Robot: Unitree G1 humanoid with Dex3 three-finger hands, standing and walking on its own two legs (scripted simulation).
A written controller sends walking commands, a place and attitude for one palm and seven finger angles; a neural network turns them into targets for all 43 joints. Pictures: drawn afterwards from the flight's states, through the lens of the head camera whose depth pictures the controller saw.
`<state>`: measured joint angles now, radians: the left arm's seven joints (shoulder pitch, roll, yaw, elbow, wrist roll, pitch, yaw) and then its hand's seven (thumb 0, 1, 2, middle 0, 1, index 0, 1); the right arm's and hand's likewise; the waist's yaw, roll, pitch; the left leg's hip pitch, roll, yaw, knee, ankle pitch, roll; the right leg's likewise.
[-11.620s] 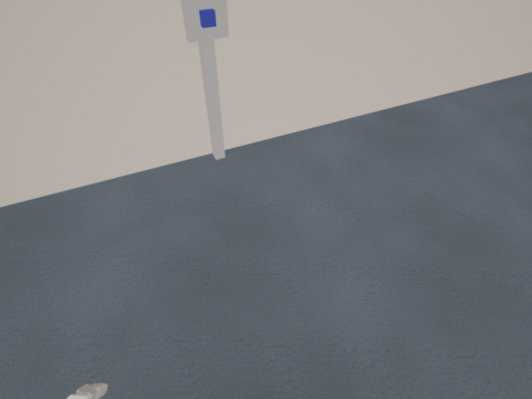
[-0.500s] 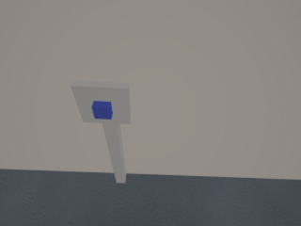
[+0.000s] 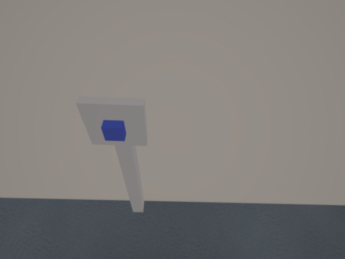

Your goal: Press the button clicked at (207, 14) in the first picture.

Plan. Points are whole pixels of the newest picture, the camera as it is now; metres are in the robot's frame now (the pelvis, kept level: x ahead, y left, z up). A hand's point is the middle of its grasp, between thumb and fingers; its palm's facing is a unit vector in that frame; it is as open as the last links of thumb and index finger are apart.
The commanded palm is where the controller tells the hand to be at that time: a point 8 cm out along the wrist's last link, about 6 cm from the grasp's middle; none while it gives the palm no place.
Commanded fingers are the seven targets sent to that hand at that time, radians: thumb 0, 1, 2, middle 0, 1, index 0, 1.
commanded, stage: look again from close up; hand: left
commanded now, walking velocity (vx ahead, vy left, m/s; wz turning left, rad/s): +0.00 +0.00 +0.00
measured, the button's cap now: (114, 129) +0.45 +0.20 +0.01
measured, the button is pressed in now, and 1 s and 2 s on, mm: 0 0 0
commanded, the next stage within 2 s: raise the hand and make a fist in 0.22 s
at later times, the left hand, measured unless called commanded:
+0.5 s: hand out of the picture +0.13 +0.19 -0.07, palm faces +0.24 -0.93 -0.26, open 6.9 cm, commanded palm +0.10 +0.20 -0.06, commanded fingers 0.00 0.90 0.90 -0.47 -0.60 -0.47 -0.60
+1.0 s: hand (117, 254) +0.14 +0.13 -0.02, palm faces +0.03 -1.00 -0.07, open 3.7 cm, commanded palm +0.11 +0.20 -0.04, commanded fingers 0.00 0.90 0.90 -1.16 -1.35 -1.16 -1.35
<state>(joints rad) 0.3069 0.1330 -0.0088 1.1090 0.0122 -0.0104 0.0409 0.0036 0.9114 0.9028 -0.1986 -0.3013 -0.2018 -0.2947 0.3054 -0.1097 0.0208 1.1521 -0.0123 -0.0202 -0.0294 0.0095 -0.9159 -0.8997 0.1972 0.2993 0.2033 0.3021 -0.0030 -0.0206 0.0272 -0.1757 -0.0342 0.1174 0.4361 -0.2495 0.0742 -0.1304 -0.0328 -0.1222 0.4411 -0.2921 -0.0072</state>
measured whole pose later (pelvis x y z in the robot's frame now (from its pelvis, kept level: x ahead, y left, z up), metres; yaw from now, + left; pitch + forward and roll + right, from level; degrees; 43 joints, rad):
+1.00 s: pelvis -0.05 -0.06 -0.10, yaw +4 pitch +13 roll -2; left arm 0.41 0.21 0.11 -0.04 -0.27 -0.57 -0.29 0.02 0.91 0.90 -0.90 -1.07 -0.90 -1.06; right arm 0.14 -0.21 0.03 0.54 0.02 -0.20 -0.05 0.01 -0.90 -0.90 0.20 0.30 0.21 0.30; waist 0.04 0.04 -0.13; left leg -0.95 0.05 -0.02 1.20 -0.49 0.00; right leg -0.84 0.01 -0.21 1.17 -0.57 -0.10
